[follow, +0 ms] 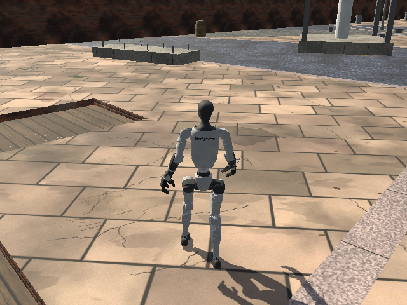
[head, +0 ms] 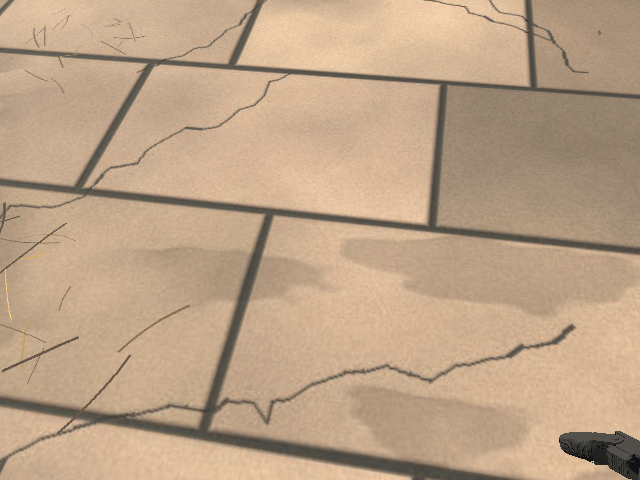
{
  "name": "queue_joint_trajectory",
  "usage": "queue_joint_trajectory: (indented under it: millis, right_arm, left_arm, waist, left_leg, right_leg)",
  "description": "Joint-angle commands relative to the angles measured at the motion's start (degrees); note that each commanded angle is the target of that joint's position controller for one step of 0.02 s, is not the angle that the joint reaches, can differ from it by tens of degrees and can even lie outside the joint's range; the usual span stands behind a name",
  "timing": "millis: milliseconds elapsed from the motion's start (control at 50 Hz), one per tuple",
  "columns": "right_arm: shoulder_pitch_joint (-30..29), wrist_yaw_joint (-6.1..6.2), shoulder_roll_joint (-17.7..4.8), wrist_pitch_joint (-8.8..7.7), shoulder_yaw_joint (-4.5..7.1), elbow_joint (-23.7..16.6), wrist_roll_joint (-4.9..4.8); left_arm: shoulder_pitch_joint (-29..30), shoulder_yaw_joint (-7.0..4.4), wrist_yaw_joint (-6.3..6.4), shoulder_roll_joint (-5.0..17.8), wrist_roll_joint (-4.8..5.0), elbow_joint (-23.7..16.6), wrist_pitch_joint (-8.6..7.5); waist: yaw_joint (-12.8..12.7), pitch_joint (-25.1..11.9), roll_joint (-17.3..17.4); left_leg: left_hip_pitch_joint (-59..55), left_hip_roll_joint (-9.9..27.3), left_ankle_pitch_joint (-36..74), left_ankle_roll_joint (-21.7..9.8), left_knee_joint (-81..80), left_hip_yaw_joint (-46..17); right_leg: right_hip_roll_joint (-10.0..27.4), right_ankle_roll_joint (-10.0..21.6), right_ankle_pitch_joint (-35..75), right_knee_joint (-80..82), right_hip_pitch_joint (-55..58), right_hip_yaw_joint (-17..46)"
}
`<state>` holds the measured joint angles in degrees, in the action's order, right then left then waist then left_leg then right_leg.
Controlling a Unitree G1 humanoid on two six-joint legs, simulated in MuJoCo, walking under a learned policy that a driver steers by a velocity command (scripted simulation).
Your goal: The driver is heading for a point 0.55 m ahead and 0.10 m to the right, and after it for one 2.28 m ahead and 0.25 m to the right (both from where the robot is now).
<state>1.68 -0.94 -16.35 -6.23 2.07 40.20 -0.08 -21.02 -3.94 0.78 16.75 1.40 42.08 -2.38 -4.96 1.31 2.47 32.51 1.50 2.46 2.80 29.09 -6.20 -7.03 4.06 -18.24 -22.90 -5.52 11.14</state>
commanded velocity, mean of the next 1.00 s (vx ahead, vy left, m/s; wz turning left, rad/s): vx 0.19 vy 0.00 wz -0.58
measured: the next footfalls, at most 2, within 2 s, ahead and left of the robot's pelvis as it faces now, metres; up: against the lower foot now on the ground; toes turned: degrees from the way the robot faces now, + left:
left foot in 0.06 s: +0.21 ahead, +0.14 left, +0.00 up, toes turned -7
right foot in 0.54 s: +0.35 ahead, -0.13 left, +0.00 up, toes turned -20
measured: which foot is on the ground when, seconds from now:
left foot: up 0.00-0.04, down 0.06-0.52, up 0.54-0.92, down 0.94-1.00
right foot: down 0.00-0.08, up 0.10-0.52, down 0.54-0.94, up 0.96-1.00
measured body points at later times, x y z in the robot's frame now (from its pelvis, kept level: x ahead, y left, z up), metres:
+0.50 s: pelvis +0.23 +0.01 -0.01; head +0.27 -0.01 +0.44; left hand +0.50 +0.19 -0.08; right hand +0.21 -0.30 -0.13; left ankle +0.18 +0.14 -0.74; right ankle +0.31 -0.13 -0.72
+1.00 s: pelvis +0.31 +0.01 -0.01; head +0.34 +0.01 +0.44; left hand +0.61 +0.15 -0.09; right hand +0.27 -0.30 -0.11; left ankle +0.40 +0.10 -0.74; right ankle +0.30 -0.11 -0.72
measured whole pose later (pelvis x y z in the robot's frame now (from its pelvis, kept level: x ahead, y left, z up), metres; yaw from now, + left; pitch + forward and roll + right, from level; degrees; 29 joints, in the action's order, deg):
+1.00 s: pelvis +0.31 +0.01 -0.01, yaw -35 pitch +1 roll +0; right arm 9.4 0.0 -16.4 -0.5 3.0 42.9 1.9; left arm -9.2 -4.6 1.5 18.4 0.3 33.7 2.8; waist -0.1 1.5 -2.1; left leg 18.8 -1.2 -13.8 -0.4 32.1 -2.7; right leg -7.6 0.5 -22.1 -40.8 -25.7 11.2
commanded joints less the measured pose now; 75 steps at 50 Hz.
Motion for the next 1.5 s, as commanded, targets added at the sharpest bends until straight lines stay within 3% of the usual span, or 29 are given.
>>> queue_joint_trajectory:
  millis: [20, 60, 80, 100, 140, 180, 240, 320, 440, 500, 520, 540, 560, 580, 600, 620, 700, 940, 960, 980, 1020, 1060, 1200, 1260, 1300, 1320, 1360, 1420, 1500]
  right_arm:
    - [-2.01, -0.36, -7.51, -1.72, 2.51, -4.43, -0.47]
    - [9.04, 0.34, -10.27, -2.27, 4.0, -2.33, 0.4]
    - [16.6, 0.8, -14.21, -2.1, 4.99, -1.79, 1.32]
    - [20.47, 0.33, -14.68, -1.1, 5.38, 0.3, 0.36]
    - [15.29, 0.53, -7.22, -0.16, 3.37, -1.34, -0.18]
    - [10.14, 0.76, -5.09, 0.12, 2.43, -1.33, 1.18]
    - [7.97, 0.74, -5.33, -0.17, 2.64, -0.04, 0.85]
    - [6.65, 1.67, -8.61, 1.3, 3.69, 1.26, 0.12]
    - [7.39, 2.15, -10.86, 3.16, 4.2, 3.18, -1.5]
    - [6.29, 2.27, -11.73, 3.81, 4.68, 2.92, -2.75]
    - [7.82, 2.15, -10.03, 3.87, 4.19, 3.14, -2.39]
    - [10.38, 1.77, -7.12, 3.7, 3.0, 1.69, 0.46]
    - [13.55, 1.07, -4.13, 3.56, 1.53, 0.51, 2.79]
    - [12.29, 0.5, -8.87, 3.65, 2.42, 1.14, 0.91]
    - [8.92, 0.52, -10.1, 3.91, 2.71, 0.35, -0.71]
    - [7.49, 1.21, -9.38, 4.47, 2.78, 0.78, -0.33]
    - [8.53, 2.12, -7.23, 5.91, 2.45, 1.1, 0.61]
    - [10.05, 0.85, -7.1, 4.67, 3.0, 0.09, 0.6]
    - [10.19, 1.06, -10.89, 4.86, 3.68, -0.8, 1.89]
    - [8.55, 1.05, -13.78, 5.19, 4.22, -0.7, 3.52]
    - [4.05, 1.65, -9.12, 4.74, 3.13, -2.86, 2.24]
    - [2.87, 1.93, -7.07, 4.8, 2.52, -2.86, 0.32]
    - [8.4, 1.85, -7.59, 6.39, 2.38, -0.38, 0.24]
    - [10.49, 1.59, -8.64, 6.48, 2.27, 0.55, -0.98]
    - [7.83, 0.94, -4.71, 4.89, 0.82, -0.75, 0.24]
    - [5.04, 0.79, -2.6, 3.78, 0.3, -2.53, -0.06]
    - [-0.72, 0.86, -7.21, 2.42, 1.93, -4.42, -1.46]
    - [3.09, 0.05, -5.95, 2.27, 2.05, -2.81, -1.08]
    - [3.28, -1.79, -3.35, 3.2, 0.92, -2.75, -0.83]
  left_arm:
    - [0.21, -2.49, 0.52, 8.79, -0.09, -2.86, 0.16]
    - [1.27, -1.17, 0.16, 5.11, -0.47, -3.75, 0.23]
    - [-2.55, -0.16, 0.04, 1.76, -0.41, -4.66, -0.1]
    - [-6.88, 0.37, 0.21, 2.24, 0.72, -6.02, -0.51]
    - [1.13, -1.34, 0.29, 9.42, 0.71, -5.76, 0.0]
    - [5.05, -1.79, 0.2, 8.04, -0.57, -7.02, 0.47]
    - [3.35, -1.52, -0.02, 4.81, -0.18, -7.51, 1.86]
    - [6.68, -0.66, -0.66, 2.74, -0.7, -9.42, 2.39]
    - [13.61, -1.43, -3.22, 4.19, -0.75, -12.41, 2.44]
    - [8.98, -3.03, -3.43, 6.84, -1.0, -12.3, 2.73]
    - [3.34, -4.27, -2.68, 9.28, -1.16, -10.71, 2.63]
    - [-0.27, -5.59, -1.14, 15.18, -1.31, -11.37, 2.79]
    - [2.57, -4.82, -0.77, 17.72, -2.54, -13.64, 2.42]
    - [3.73, -4.11, -1.39, 14.03, -1.98, -14.28, 2.16]
    - [7.11, -3.62, -1.64, 12.14, -1.52, -14.12, 1.91]
    - [9.58, -3.2, -1.37, 10.28, -0.5, -13.73, 2.11]
    - [13.44, -3.02, -0.09, 10.37, -1.94, -14.33, 3.22]
    - [12.21, -2.44, 0.91, 8.19, -0.48, -12.69, 4.9]
    - [9.08, -1.5, 0.89, 5.03, -1.1, -12.22, 4.9]
    - [10.79, -2.11, 1.03, 6.74, -0.83, -14.19, 4.26]
    - [8.69, -3.97, 1.0, 11.92, -1.08, -11.18, 3.85]
    - [7.38, -3.37, 1.46, 8.79, -1.32, -9.02, 4.8]
    - [12.25, -0.36, 0.68, 2.54, -0.67, -9.32, 4.69]
    - [9.11, -0.75, 0.3, 4.08, -0.67, -6.8, 4.35]
    - [3.93, -1.33, 0.84, 7.83, -1.37, -6.09, 3.53]
    - [0.11, -2.6, 0.26, 11.39, -1.73, -4.03, 3.1]
    - [-0.61, -1.91, 0.04, 9.53, -2.23, -3.72, 1.25]
    - [2.91, -0.89, 0.9, 6.49, -1.16, -3.48, -0.04]
    - [5.97, -1.68, 1.28, 8.54, -1.55, -3.74, 1.08]
  waist:
    - [2.8, -1.16, -9.73]
    - [8.54, -8.55, -8.07]
    - [9.32, -16.99, 1.92]
    - [7.96, -21.04, 17.76]
    - [9.63, -7.33, 4.58]
    - [7.01, -0.4, 1.21]
    - [4.43, -0.57, 4.65]
    - [4.93, -3.13, 3.48]
    - [6.66, -3.09, 2.89]
    - [3.19, -5.14, 2.3]
    - [0.78, -8.12, -0.96]
    - [0.66, -13.01, -12.84]
    - [4.91, -19.71, -19.87]
    - [1.76, -24.39, -11.78]
    - [2.54, -17.95, -8.7]
    - [3.73, -12.42, -4.56]
    - [6.62, -8.37, -8.01]
    - [6.49, -8.66, -10.38]
    - [4.65, -8.8, 0.16]
    - [3.64, -3.73, 15.02]
    - [3.39, -3.04, 7.16]
    - [3.32, -2.5, 4.54]
    - [7.42, -5.99, 9.58]
    - [6.13, -3.02, 7.69]
    - [3.87, -4.41, -1.1]
    - [2.73, -3.51, -13.44]
    - [-0.37, 5.65, -15.15]
    - [2.49, 5.43, -12.11]
    - [2.74, -0.59, -10.9]
  left_leg:
    - [-7.59, -1.32, -5.97, -1.98, -2.22, 0.72]
    - [-25.98, 2.7, -6.67, -6.25, -4.35, -0.88]
    - [-46.21, 14.56, -11.62, -12.12, -3.62, -16.09]
    - [-54.82, 23.18, -26.4, -17.6, -9.6, -38.36]
    - [-42.07, 19.58, -30.83, -13.53, -12.5, -26.64]
    - [-29.49, 15.48, -7.95, -12.9, -14.1, -13.98]
    - [-24.31, 12.37, 17.37, -13.35, -14.09, -1.14]
    - [-25.78, 12.42, 22.85, -13.98, -14.82, 6.69]
    - [-29.9, 13.22, 18.69, -11.65, -10.6, 11.9]
    - [-30.43, 12.55, 24.69, -9.29, 1.25, 13.6]
    - [-27.07, 9.17, 21.17, -6.79, 11.41, 15.46]
    - [-12.53, 4.58, -5.94, -2.56, 28.92, 16.56]
    - [1.97, -4.59, -45.61, 0.52, 44.8, 8.88]
    - [4.3, -2.61, -41.73, 0.8, 49.64, 0.65]
    - [6.46, -0.66, -36.4, -0.05, 47.34, 0.91]
    - [6.1, 1.3, -32.4, -0.07, 42.47, 1.08]
    - [-3.84, -0.7, -25.47, 1.59, 30.22, 3.28]
    - [-20.66, -0.33, -12.02, -2.54, -5.2, 1.75]
    - [-25.13, 11.38, -9.43, -6.64, -10.15, -9.35]
    - [-20.13, 19.8, -4.46, -16.37, -14.24, -23.19]
    - [-18.65, 18.15, -2.65, -17.7, -12.38, -18.54]
    - [-21.69, 13.48, -0.51, -14.38, -10.06, -11.76]
    - [-25.78, 9.9, -0.38, -14.09, -8.55, -5.08]
    - [-17.78, 8.16, -24.76, -11.59, -10.31, -6.07]
    - [-6.27, 4.17, -29.55, -6.77, -2.09, -1.14]
    - [-2.3, -3.31, -29.15, -3.08, 8.42, 9.45]
    - [7.64, -0.47, -33.12, -3.1, 21.58, 5.59]
    - [11.65, 2.7, -29.62, -3.81, 23.6, 4.02]
    - [-6.77, -0.09, -18.15, -2.36, 13.42, 9.18]
  right_leg:
    - [14.85, 6.77, 13.11, 0.31, -1.21, 14.34]
    - [10.25, 3.74, 15.6, -13.06, -5.17, 11.07]
    - [3.52, -0.07, 3.49, -31.08, -20.05, 3.84]
    - [1.38, -2.08, -16.44, -45.37, -35.23, -0.49]
    - [7.61, -3.22, -7.84, -52.17, -40.54, -1.74]
    - [10.35, -4.12, -2.57, -48.03, -35.95, -2.44]
    - [11.04, -5.95, -2.28, -42.91, -31.4, -6.06]
    - [11.43, -6.85, 8.63, -29.61, -29.15, -8.96]
    - [9.81, -3.54, 14.0, -14.52, -23.37, -11.94]
    - [6.39, -0.02, 11.67, -7.03, -15.27, -14.47]
    - [4.58, 2.19, 19.65, -2.19, -6.05, -14.22]
    - [16.95, 7.75, 46.62, -3.65, 8.84, 2.51]
    - [29.65, 20.15, 60.88, -4.39, 18.03, 24.37]
    - [29.16, 21.97, 48.86, -1.37, 17.04, 22.82]
    - [25.88, 18.17, 36.59, 0.46, 10.64, 17.75]
    - [21.61, 13.49, 27.72, 1.77, 4.3, 12.95]
    - [15.61, 10.53, 25.37, 3.98, -10.48, 7.05]
    - [11.12, 3.63, 9.18, -3.61, -12.58, 13.92]
    - [5.54, -0.17, -4.24, -14.36, -18.1, 7.28]
    - [-2.06, -3.1, -16.91, -24.5, -26.66, -2.28]
    - [0.95, -5.83, -13.45, -40.91, -26.39, 0.49]
    - [1.34, -7.87, -9.0, -44.2, -27.62, 0.21]
    - [5.74, -9.37, -6.67, -14.39, -12.87, -9.37]
    - [3.84, -5.46, 2.92, 1.63, -1.81, -12.68]
    - [12.43, 0.61, -1.94, -0.33, 7.67, -2.02]
    - [18.03, 6.19, -15.2, 5.06, 4.37, 8.56]
    - [25.21, 11.46, -19.99, 13.88, 1.47, 20.93]
    - [23.1, 8.36, 8.76, 10.42, 7.22, 9.87]
    - [18.73, 5.46, 28.97, 7.09, -0.27, -4.11]
Velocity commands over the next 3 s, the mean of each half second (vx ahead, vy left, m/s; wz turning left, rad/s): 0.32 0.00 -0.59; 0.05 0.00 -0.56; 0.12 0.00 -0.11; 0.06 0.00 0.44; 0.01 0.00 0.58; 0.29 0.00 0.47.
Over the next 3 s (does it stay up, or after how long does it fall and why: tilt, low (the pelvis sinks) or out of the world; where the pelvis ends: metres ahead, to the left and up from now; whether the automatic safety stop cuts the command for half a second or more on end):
stays up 0.58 -0.05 -0.01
